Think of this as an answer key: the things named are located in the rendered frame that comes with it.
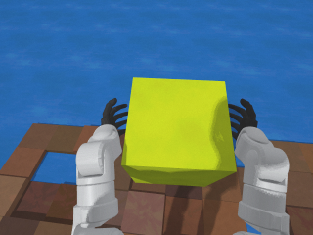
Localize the robot left forearm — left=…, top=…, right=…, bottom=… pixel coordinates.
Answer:
left=71, top=124, right=122, bottom=235

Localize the robot left hand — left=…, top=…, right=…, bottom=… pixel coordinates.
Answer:
left=101, top=98, right=128, bottom=136

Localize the robot right hand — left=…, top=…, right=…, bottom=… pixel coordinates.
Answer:
left=228, top=98, right=258, bottom=140

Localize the robot right forearm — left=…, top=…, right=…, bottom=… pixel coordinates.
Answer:
left=234, top=126, right=290, bottom=235

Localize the carton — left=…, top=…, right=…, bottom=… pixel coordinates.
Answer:
left=121, top=77, right=237, bottom=187

